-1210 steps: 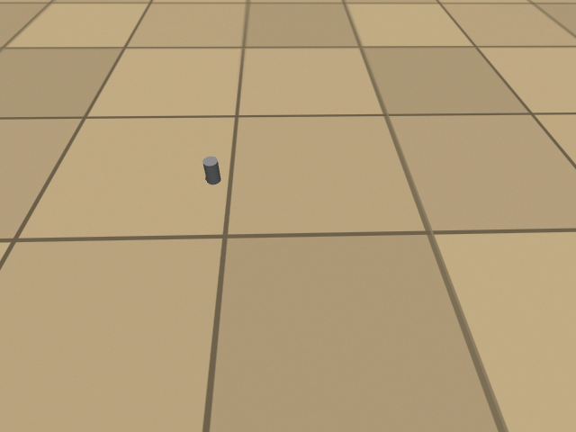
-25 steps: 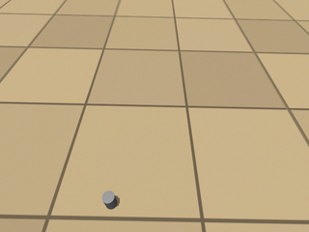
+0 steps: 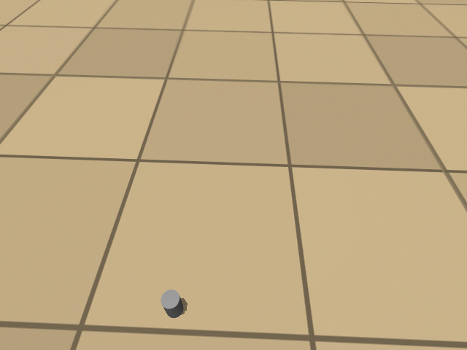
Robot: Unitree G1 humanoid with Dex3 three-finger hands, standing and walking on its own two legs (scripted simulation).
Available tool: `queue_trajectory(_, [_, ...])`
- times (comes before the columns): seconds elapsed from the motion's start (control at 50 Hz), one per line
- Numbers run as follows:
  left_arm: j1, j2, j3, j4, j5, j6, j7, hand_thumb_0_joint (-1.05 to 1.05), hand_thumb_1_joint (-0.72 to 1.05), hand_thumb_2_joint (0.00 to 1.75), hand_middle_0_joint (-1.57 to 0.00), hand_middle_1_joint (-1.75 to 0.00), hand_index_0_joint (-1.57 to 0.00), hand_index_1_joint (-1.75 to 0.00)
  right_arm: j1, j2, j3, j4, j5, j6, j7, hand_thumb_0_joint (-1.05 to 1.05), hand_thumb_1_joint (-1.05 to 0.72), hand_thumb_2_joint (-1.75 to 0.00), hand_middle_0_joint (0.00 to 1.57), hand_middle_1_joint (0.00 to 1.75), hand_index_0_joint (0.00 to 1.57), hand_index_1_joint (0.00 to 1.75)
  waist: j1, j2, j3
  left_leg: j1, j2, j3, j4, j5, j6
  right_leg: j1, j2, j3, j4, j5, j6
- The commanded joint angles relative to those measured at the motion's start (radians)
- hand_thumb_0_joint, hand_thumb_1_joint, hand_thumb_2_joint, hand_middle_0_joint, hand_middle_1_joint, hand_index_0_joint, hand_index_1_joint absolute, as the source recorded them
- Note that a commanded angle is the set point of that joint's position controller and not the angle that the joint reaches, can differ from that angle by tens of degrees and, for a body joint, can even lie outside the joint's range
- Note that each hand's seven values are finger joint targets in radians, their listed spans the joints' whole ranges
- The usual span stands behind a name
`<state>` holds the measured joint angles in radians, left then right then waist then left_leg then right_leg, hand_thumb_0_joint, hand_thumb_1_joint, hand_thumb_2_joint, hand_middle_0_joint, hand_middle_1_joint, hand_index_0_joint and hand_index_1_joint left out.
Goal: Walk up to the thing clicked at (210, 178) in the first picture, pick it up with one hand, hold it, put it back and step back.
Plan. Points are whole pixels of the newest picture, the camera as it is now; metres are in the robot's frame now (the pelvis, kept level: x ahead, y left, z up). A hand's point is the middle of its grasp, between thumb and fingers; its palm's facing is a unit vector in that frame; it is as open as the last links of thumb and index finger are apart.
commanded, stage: stand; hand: left
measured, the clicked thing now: (172, 304) +0.42 +0.22 -0.72
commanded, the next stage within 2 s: rise first in 1.78 s
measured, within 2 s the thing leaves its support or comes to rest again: neither
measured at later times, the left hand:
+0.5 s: hand out of the picture +0.06 +0.27 -0.16, palm faces -0.01 -0.94 -0.35, open 7.4 cm
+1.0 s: hand out of the picture +0.06 +0.27 -0.16, palm faces -0.01 -0.94 -0.34, open 7.4 cm
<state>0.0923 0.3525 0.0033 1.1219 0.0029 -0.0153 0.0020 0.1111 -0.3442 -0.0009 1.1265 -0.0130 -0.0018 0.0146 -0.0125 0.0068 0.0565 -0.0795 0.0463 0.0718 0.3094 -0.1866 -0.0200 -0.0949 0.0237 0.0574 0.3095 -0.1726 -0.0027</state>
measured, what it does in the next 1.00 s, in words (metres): stands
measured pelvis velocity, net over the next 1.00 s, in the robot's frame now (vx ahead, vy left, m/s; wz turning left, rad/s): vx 0.00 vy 0.02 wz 0.02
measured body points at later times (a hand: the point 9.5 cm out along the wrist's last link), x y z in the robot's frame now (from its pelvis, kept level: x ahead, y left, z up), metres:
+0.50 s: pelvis -0.01 +0.01 +0.00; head +0.00 +0.01 +0.45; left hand +0.06 +0.32 -0.13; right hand +0.07 -0.29 -0.13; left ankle -0.01 +0.13 -0.75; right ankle +0.00 -0.12 -0.75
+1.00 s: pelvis +0.00 +0.02 +0.00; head +0.00 +0.02 +0.45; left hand +0.06 +0.32 -0.13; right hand +0.07 -0.28 -0.13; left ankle -0.01 +0.13 -0.75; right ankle +0.00 -0.12 -0.75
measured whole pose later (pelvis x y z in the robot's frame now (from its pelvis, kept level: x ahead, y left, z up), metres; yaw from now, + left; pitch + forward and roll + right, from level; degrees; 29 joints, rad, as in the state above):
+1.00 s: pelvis +0.00 +0.02 +0.00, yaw +1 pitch -2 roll +0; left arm 0.12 0.35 -0.01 1.12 0.01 -0.01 0.00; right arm 0.11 -0.35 -0.01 1.14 -0.01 0.00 0.02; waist 0.00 -0.01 0.05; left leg -0.10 0.01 0.06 0.32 -0.18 0.01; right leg -0.10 -0.01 0.04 0.31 -0.17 0.03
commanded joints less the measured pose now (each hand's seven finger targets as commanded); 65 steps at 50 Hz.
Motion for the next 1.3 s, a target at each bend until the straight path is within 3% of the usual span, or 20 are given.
queue_trajectory(0.0, [-0.028,0.215,0.039,-0.053,0.003,-0.022,0.009,0.0,0.9,0.9,-0.2,-0.3,-0.2,-0.3,-0.043,-0.211,-0.047,-0.06,0.0,-0.029,-0.018,0.0,-0.9,-0.9,0.2,0.3,0.2,0.3,0.004,0.0,-0.088,0.048,0.112,-0.098,-0.051,0.111,0.038,-0.031,-0.138,0.081,-0.038,0.194,-0.015])
queue_trajectory(0.3, [-0.011,0.216,0.035,-0.039,0.004,-0.018,0.009,0.0,0.9,0.9,-0.2,-0.3,-0.2,-0.3,-0.035,-0.213,-0.052,-0.051,-0.001,-0.029,-0.018,0.0,-0.9,-0.9,0.2,0.3,0.2,0.3,0.005,-0.001,-0.06,0.021,0.106,-0.116,-0.067,0.075,0.046,-0.041,-0.141,0.076,-0.046,0.121,-0.013])
queue_trajectory(0.38, [-0.012,0.214,0.034,-0.043,0.01,-0.018,0.01,0.0,0.9,0.9,-0.2,-0.3,-0.2,-0.3,-0.043,-0.214,-0.054,-0.055,-0.001,-0.029,-0.018,0.0,-0.9,-0.9,0.2,0.3,0.2,0.3,0.005,-0.008,-0.078,0.024,0.109,-0.12,-0.056,0.099,0.051,-0.031,-0.145,0.073,-0.043,0.154,-0.011])
queue_trajectory(0.56, [-0.002,0.211,0.028,-0.044,0.006,-0.016,0.01,0.0,0.9,0.9,-0.2,-0.3,-0.2,-0.3,-0.042,-0.215,-0.053,-0.051,0.0,-0.029,-0.017,0.0,-0.9,-0.9,0.2,0.3,0.2,0.3,0.007,0.002,-0.06,0.008,0.101,-0.127,-0.062,0.076,0.046,-0.043,-0.143,0.068,-0.045,0.111,-0.013])
queue_trajectory(0.86, [-0.005,0.214,0.028,-0.054,0.007,-0.019,0.012,0.0,0.9,0.9,-0.2,-0.3,-0.2,-0.3,-0.04,-0.214,-0.052,-0.053,0.001,-0.028,-0.015,0.0,-0.9,-0.9,0.2,0.3,0.2,0.3,0.007,-0.002,-0.082,0.007,0.097,-0.127,-0.049,0.105,0.048,-0.015,-0.152,0.06,-0.041,0.14,-0.013])
queue_trajectory(1.02, [-0.001,0.213,0.029,-0.056,0.009,-0.019,0.012,0.0,0.9,0.9,-0.2,-0.3,-0.2,-0.3,-0.036,-0.219,-0.051,-0.056,0.004,-0.03,-0.018,0.0,-0.9,-0.9,0.2,0.3,0.2,0.3,0.007,-0.01,-0.092,0.022,0.099,-0.125,-0.039,0.169,0.051,-0.003,-0.154,0.053,-0.035,0.192,-0.012])
queue_trajectory(1.08, [-0.002,0.214,0.029,-0.053,0.008,-0.016,0.012,0.0,0.9,0.9,-0.2,-0.3,-0.2,-0.3,-0.042,-0.22,-0.051,-0.055,0.002,-0.029,-0.019,0.0,-0.9,-0.9,0.2,0.3,0.2,0.3,0.009,-0.001,-0.054,0.0,0.095,-0.13,-0.055,0.104,0.045,-0.031,-0.148,0.053,-0.046,0.121,-0.011])
queue_trajectory(1.16, [0.004,0.209,0.029,-0.052,0.009,-0.015,0.01,0.0,0.9,0.9,-0.2,-0.3,-0.2,-0.3,-0.042,-0.222,-0.052,-0.054,0.003,-0.028,-0.017,0.0,-0.9,-0.9,0.2,0.3,0.2,0.3,0.008,0.002,-0.053,-0.006,0.093,-0.134,-0.06,0.081,0.048,-0.029,-0.149,0.056,-0.052,0.11,-0.014])
queue_trajectory(1.28, [-0.002,0.211,0.029,-0.057,0.007,-0.018,0.01,0.0,0.9,0.9,-0.2,-0.3,-0.2,-0.3,-0.038,-0.219,-0.049,-0.057,0.004,-0.031,-0.017,0.0,-0.9,-0.9,0.2,0.3,0.2,0.3,0.007,0.003,-0.074,-0.002,0.093,-0.134,-0.053,0.125,0.046,-0.012,-0.153,0.055,-0.047,0.141,-0.011])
